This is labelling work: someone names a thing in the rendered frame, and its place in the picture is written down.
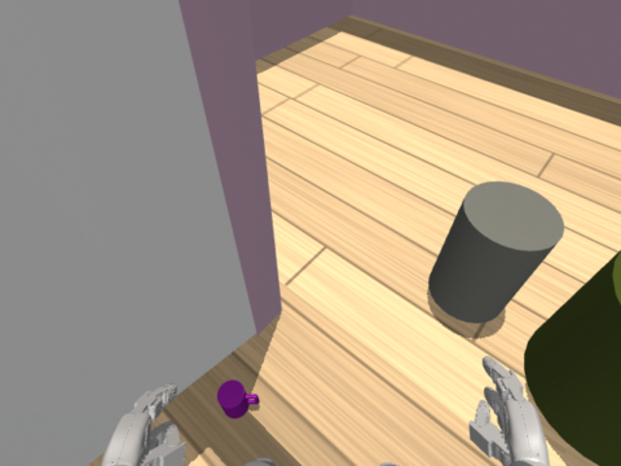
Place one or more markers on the left robot hand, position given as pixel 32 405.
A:
pixel 132 442

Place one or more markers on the right robot hand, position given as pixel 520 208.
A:
pixel 518 419

